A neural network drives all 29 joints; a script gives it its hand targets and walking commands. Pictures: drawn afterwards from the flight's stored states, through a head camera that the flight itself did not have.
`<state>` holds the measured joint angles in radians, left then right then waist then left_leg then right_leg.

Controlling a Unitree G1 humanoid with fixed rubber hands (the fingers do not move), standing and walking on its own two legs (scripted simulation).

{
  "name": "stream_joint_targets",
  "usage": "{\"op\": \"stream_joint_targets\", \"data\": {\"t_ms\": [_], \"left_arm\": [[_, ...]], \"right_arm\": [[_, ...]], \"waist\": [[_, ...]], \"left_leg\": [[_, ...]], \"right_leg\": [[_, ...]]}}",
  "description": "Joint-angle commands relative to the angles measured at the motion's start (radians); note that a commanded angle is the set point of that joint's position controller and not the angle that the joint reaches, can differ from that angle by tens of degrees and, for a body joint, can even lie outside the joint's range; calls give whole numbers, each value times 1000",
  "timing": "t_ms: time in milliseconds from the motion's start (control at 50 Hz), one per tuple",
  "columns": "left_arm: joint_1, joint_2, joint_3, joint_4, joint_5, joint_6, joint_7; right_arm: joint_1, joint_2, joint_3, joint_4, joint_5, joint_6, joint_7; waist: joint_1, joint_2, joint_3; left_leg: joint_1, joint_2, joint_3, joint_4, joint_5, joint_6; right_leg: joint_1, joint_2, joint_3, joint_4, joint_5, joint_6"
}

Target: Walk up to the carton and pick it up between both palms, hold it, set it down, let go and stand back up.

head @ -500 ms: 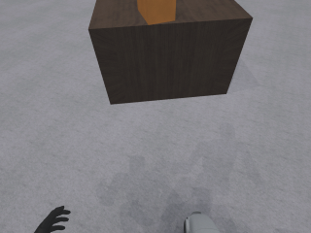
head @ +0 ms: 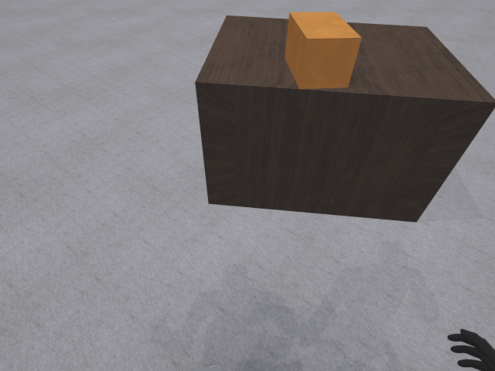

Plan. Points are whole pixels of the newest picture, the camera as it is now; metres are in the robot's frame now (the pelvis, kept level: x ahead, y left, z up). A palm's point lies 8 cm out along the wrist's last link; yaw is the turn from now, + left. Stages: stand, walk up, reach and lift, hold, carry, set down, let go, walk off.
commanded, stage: walk up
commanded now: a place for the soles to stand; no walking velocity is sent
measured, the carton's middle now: (318, 49) +1.21 -0.13 +0.03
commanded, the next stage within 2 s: none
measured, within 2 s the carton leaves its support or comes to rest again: neither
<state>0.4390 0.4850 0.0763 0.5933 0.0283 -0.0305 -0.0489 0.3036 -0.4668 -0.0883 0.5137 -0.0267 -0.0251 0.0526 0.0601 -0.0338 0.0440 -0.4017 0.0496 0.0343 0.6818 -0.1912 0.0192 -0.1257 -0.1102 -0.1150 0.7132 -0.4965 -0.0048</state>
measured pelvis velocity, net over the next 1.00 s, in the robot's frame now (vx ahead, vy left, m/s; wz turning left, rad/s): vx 0.38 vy -0.07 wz -0.03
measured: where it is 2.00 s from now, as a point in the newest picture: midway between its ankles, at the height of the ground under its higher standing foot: (301, 281)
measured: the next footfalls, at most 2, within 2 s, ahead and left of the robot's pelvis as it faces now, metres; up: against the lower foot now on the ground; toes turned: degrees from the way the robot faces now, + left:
right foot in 0.44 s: +0.35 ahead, -0.21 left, +0.00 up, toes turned -10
left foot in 0.88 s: +0.48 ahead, +0.05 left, +0.00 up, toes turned +3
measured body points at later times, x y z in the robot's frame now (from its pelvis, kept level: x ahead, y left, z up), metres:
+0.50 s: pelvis +0.21 -0.07 -0.01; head +0.22 -0.08 +0.44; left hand +0.42 +0.22 -0.05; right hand +0.19 -0.41 -0.09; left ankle +0.11 +0.12 -0.69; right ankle +0.31 -0.20 -0.71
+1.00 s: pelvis +0.38 -0.07 +0.00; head +0.37 -0.05 +0.45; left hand +0.46 +0.25 -0.10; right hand +0.52 -0.41 -0.02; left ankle +0.44 +0.05 -0.71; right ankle +0.34 -0.19 -0.66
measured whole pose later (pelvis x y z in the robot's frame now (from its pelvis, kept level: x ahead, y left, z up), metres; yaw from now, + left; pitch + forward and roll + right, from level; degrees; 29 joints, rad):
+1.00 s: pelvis +0.38 -0.07 +0.00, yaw -2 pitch -6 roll +2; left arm 0.44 0.48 0.05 0.55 0.02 0.02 -0.05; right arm 0.33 -0.47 -0.07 0.50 -0.03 -0.04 0.00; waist 0.03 -0.10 0.07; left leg -0.31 0.01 0.09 0.72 -0.31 0.03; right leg -0.34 -0.06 -0.01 1.11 -0.55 -0.01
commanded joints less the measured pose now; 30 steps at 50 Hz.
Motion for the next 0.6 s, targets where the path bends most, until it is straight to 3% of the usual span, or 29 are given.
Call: {"op": "stream_joint_targets", "data": {"t_ms": [0,20,40,60,100,120,140,200,260,340,380,420,440,460,480,500,520,540,580], "left_arm": [[-22,88,33,-153,-24,3,-11],[-52,193,59,-168,-11,24,3],[-95,208,60,-170,-7,32,7],[-105,200,63,-161,-4,25,11],[-55,169,59,-120,-14,12,8],[-45,158,56,-111,-18,13,5],[-46,149,55,-109,-17,18,1],[-110,133,53,-142,-2,34,-12],[-185,103,41,-171,5,37,-23],[-205,94,42,-167,-1,39,-26],[-175,109,52,-155,-5,36,-21],[-42,154,75,-104,-1,19,-1],[48,215,95,-78,9,11,16],[83,301,109,-99,0,10,33],[90,302,110,-120,-14,14,43],[72,267,106,-121,-20,9,49],[44,253,96,-122,-21,7,57],[10,250,83,-122,-21,7,67],[-54,223,66,-128,-20,-2,63]], "right_arm": [[261,-283,-91,-26,-30,-27,-55],[225,-289,-94,-42,-15,-28,-72],[201,-285,-90,-42,-2,-38,-79],[185,-281,-84,-36,1,-50,-81],[136,-263,-77,-37,-3,-58,-84],[120,-252,-72,-41,-4,-61,-81],[114,-243,-70,-46,-6,-64,-78],[158,-231,-63,-53,-4,-70,-77],[187,-234,-60,-50,-2,-65,-77],[156,-252,-57,-66,6,-48,-66],[164,-254,-53,-61,7,-37,-62],[182,-222,-37,-57,10,-25,-51],[219,-163,-15,-57,12,-23,-45],[243,-103,6,-86,20,-28,-38],[191,-211,-28,-108,29,-9,-45],[114,-260,-45,-120,23,2,-53],[85,-252,-49,-118,28,-3,-53],[114,-218,-43,-95,38,-10,-52],[176,-169,-28,-53,42,-7,-47]], "waist": [[-165,275,-18],[-157,214,31],[-148,157,100],[-135,117,145],[-94,152,118],[-83,176,110],[-80,195,101],[-92,173,119],[-110,173,117],[-96,188,78],[-74,152,63],[0,20,-31],[46,-120,-112],[54,-298,-186],[74,-218,-137],[69,-136,-52],[47,-82,-14],[17,-77,19],[-43,-120,18]], "left_leg": [[439,333,-809,-478,-774,146],[382,393,-883,-534,-808,225],[316,388,-835,-533,-714,239],[275,359,-699,-489,-523,211],[240,314,-462,-406,-166,185],[206,297,-396,-397,-84,189],[188,284,-354,-393,-56,202],[222,280,-274,-395,-33,224],[248,250,-166,-370,24,188],[163,222,-81,-332,-2,138],[142,240,-81,-268,-15,129],[112,188,-7,48,116,101],[-4,125,43,304,50,65],[-177,1,76,547,-350,11],[-256,-46,-34,641,-431,3],[-287,-7,-86,687,-394,15],[-294,15,-115,684,-355,31],[-275,30,-121,659,-322,31],[-168,34,-130,556,-303,24]], "right_leg": [[-658,127,128,533,-112,-21],[-658,86,223,631,-97,-8],[-678,61,242,643,-60,-11],[-664,45,269,608,-21,-19],[-563,22,270,512,56,-17],[-515,18,263,475,84,-13],[-490,25,252,457,102,-8],[-531,20,224,361,176,8],[-505,-2,161,191,261,-1],[-279,26,81,9,330,-32],[-175,36,80,-37,323,-46],[40,96,69,-105,295,-77],[181,16,212,-151,159,-120],[278,-224,619,-273,27,-212],[227,-322,899,-450,-130,-331],[156,-310,859,-462,-131,-347],[110,-272,740,-436,-49,-313],[58,-244,612,-391,97,-278],[-65,-208,479,-386,205,-237]]}}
